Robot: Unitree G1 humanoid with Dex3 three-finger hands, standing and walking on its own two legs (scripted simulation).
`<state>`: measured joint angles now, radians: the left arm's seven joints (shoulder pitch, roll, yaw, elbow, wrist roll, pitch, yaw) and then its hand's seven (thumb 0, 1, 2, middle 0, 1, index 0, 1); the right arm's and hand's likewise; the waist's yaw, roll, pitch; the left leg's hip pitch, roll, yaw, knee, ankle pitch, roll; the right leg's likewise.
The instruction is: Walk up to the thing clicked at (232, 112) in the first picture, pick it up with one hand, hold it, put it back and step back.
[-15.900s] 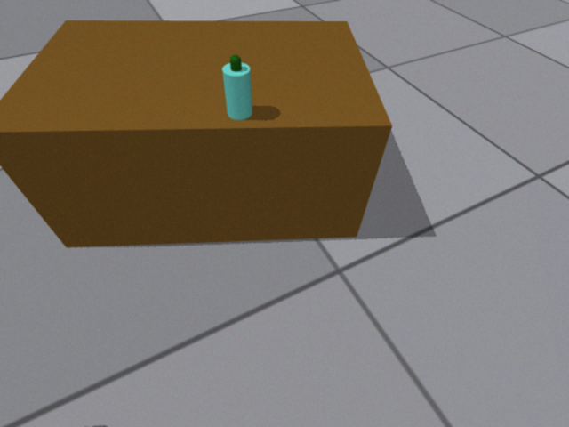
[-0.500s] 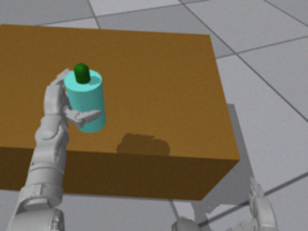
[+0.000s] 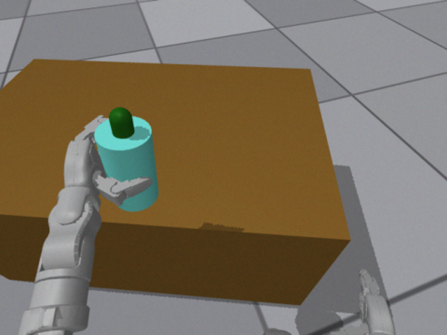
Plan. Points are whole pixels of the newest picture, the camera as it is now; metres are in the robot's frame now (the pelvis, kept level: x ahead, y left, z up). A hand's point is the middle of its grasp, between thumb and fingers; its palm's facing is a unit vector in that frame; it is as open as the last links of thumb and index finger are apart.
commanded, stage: lift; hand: left
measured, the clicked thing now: (128, 157) +0.35 +0.15 +0.15
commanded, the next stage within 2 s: hold in 0.20 s
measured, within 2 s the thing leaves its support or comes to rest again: neither
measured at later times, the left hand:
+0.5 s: hand (114, 164) +0.32 +0.17 +0.17, palm faces +0.09 -1.00 -0.02, open 11.6 cm
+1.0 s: hand (110, 155) +0.32 +0.17 +0.19, palm faces +0.08 -1.00 -0.02, open 11.6 cm
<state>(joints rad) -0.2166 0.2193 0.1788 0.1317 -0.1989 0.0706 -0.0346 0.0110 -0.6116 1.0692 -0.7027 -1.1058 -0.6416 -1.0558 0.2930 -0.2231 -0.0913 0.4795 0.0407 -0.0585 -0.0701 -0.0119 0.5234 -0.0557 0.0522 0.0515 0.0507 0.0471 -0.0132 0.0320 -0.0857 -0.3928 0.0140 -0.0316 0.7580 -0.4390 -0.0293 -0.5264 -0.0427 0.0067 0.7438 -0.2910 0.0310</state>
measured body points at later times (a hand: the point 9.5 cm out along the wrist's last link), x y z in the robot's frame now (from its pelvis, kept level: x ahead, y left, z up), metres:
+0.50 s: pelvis +0.00 +0.00 +0.01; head -0.01 -0.02 +0.46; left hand +0.31 +0.22 +0.17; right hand +0.16 -0.26 -0.06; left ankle -0.03 +0.14 -0.71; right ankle +0.05 -0.14 -0.71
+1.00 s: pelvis +0.00 +0.00 +0.02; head -0.01 -0.02 +0.47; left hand +0.31 +0.22 +0.19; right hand +0.17 -0.26 -0.06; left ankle -0.03 +0.14 -0.71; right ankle +0.05 -0.14 -0.71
